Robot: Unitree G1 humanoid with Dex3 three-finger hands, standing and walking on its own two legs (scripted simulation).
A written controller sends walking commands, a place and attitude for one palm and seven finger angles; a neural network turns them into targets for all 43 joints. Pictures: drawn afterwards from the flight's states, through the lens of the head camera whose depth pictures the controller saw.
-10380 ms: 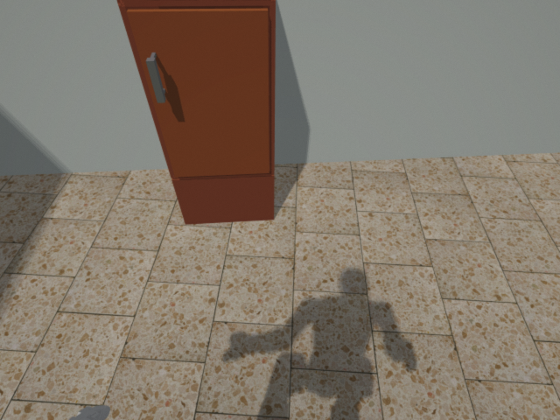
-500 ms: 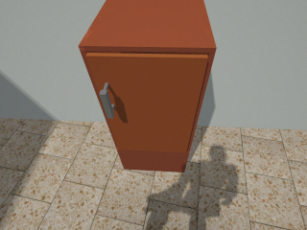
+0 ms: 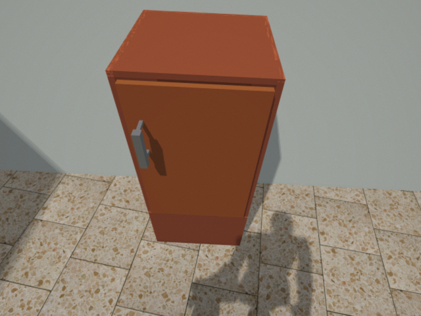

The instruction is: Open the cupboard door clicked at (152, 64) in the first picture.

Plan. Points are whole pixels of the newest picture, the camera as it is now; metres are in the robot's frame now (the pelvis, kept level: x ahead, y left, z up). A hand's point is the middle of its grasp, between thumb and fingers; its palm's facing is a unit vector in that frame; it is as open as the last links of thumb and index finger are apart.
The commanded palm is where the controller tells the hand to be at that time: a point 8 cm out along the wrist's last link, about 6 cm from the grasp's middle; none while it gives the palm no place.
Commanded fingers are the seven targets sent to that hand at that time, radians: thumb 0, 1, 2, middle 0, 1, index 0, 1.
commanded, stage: look again from close up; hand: left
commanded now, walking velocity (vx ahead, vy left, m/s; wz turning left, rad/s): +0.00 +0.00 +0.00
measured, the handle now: (142, 144) +0.54 +0.21 -0.02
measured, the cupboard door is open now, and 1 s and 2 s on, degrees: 0 0 0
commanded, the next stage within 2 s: raise the hand with hooked fingers in 0.36 s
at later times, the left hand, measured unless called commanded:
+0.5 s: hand out of the picture +0.05 +0.19 -0.17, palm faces +0.05 -0.98 -0.18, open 7.4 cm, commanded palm +0.13 +0.23 -0.07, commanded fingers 0.00 0.83 0.87 -0.20 -0.34 -0.20 -0.34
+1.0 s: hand (108, 299) +0.17 +0.20 -0.05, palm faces +0.09 -0.99 -0.07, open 9.3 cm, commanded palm +0.17 +0.26 -0.05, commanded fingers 0.00 0.25 0.62 -0.25 -0.72 -0.25 -0.72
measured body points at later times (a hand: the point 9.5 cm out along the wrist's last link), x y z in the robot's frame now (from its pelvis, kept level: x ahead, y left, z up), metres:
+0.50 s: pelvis +0.03 +0.01 +0.00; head +0.05 +0.02 +0.45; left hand +0.05 +0.24 -0.15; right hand +0.08 -0.22 -0.15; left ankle +0.04 +0.11 -0.74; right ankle -0.01 -0.09 -0.74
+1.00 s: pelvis -0.01 -0.02 -0.10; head +0.04 +0.00 +0.34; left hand +0.16 +0.25 -0.05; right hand +0.22 -0.24 -0.15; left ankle +0.04 +0.11 -0.74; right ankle -0.01 -0.10 -0.74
